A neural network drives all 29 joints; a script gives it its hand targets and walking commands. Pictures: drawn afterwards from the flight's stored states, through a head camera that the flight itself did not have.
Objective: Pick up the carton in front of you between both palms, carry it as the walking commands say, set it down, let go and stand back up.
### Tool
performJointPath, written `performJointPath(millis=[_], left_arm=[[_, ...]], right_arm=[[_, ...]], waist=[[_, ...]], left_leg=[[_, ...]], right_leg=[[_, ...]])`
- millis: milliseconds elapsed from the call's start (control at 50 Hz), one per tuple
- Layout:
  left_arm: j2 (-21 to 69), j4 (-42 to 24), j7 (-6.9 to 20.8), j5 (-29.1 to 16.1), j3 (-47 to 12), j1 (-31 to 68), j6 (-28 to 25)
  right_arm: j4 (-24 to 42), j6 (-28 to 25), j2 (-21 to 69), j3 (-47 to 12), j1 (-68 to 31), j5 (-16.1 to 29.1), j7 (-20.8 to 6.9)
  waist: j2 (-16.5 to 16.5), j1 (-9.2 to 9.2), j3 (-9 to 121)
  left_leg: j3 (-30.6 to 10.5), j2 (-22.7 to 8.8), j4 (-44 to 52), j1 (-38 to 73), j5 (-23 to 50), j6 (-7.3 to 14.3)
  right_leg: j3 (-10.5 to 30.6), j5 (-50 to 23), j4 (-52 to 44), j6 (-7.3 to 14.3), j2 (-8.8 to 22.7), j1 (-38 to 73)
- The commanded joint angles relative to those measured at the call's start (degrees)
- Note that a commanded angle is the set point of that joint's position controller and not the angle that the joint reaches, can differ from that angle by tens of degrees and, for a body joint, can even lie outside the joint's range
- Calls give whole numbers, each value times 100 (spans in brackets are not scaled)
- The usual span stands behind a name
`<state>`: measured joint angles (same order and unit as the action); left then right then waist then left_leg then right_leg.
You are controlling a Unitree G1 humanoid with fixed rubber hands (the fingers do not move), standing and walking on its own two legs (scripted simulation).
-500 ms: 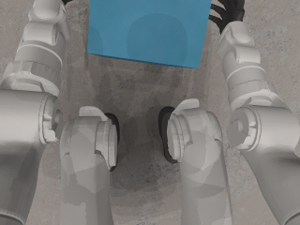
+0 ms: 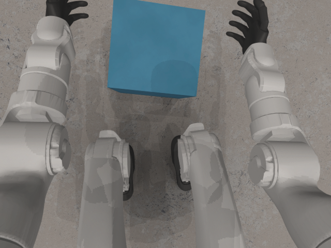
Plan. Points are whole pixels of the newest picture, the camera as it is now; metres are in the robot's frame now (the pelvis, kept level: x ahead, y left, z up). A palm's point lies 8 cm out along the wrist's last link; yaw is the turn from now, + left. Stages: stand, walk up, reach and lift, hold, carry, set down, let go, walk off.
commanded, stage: set down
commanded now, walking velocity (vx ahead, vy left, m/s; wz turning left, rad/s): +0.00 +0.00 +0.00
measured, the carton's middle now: (154, 60) +0.50 -0.02 -0.31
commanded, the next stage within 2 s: let go in 0.66 s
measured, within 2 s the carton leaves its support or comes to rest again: neither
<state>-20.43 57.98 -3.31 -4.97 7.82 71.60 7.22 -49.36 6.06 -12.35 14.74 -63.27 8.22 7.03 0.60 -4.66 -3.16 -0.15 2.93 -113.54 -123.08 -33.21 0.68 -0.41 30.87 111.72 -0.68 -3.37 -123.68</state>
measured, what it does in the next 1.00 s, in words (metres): rises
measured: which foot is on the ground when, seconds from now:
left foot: down 0.00-1.00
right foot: down 0.00-1.00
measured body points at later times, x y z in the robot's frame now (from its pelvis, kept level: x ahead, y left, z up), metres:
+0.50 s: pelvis +0.02 +0.00 +0.13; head +0.32 +0.01 +0.46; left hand +0.56 +0.18 +0.02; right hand +0.50 -0.22 +0.03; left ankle +0.10 +0.11 -0.40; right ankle +0.11 -0.11 -0.40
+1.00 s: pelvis +0.07 +0.00 +0.26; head +0.31 +0.00 +0.64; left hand +0.46 +0.20 +0.14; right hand +0.44 -0.23 +0.14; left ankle +0.09 +0.11 -0.40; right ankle +0.11 -0.11 -0.40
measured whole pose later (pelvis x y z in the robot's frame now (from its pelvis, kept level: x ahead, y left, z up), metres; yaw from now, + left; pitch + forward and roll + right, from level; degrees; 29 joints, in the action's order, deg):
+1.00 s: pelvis +0.07 +0.00 +0.26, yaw +2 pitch +36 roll +0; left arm -9.8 38.0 -2.6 4.7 11.8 32.4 5.8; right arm -35.9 4.2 -10.6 12.9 -27.8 -2.8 -4.0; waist 0.0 -3.1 4.7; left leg -2.7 3.6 -52.3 -69.4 -18.9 0.3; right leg 1.7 18.0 52.2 0.4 -2.0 -70.2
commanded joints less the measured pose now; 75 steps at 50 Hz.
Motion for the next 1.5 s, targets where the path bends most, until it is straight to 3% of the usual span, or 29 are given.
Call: performJointPath(millis=[0,280,680,780,900,1020,1220,1320,1480], left_arm=[[-524,-430,64,118,183,1237,-145],[-567,-1467,194,226,220,975,192],[-140,-1121,414,737,644,-11,-74],[189,-1485,231,1023,706,-1085,-77],[553,-2500,14,1038,524,-2666,-182],[535,-2904,151,855,307,-3936,-437],[530,-2875,323,690,29,-6391,-850],[458,-3228,394,636,-85,-7253,-958],[415,-3597,553,529,-340,-8121,-754]], right_arm=[[511,-120,-531,161,-988,-141,-46],[1491,191,-673,255,-511,-148,-197],[1097,-111,-338,538,290,-715,-552],[1303,-168,-409,424,1233,-1019,-766],[1885,-256,-540,69,2658,-1197,-1067],[2058,-434,-439,-373,3853,-932,-1163],[2327,-794,-319,-844,6158,-686,-1060],[2710,-861,-390,-994,7003,-654,-1026],[2939,-615,-486,-1146,7478,-658,-1086]], waist=[[263,-87,5462],[552,-148,6996],[405,-53,6039],[387,17,6393],[112,16,5764],[5,101,4614],[-171,198,3488],[-121,265,2676],[142,441,1133]], left_leg=[[110,73,1313,2762,1144,-46],[141,200,2663,4859,2044,-127],[-116,87,4976,6338,2671,-183],[-180,74,5530,7386,3257,-237],[-206,61,6268,7944,3460,-241],[-168,11,6856,8040,3197,-172],[-238,8,7740,9025,3761,-126],[-227,-32,8326,10116,3881,-121],[-188,-140,9140,11323,3452,-183]], right_leg=[[-253,-1550,-1216,-220,-7,3044],[-400,-2226,-2575,-240,-81,4220],[-199,-2693,-4842,-220,9,5665],[-173,-3031,-5336,-147,5,6481],[-1,-3396,-5988,-35,58,7789],[253,-3638,-6559,6,181,8917],[491,-4922,-7328,-86,288,10620],[424,-4683,-7974,-99,255,11104],[230,-3328,-8856,-31,134,11507]])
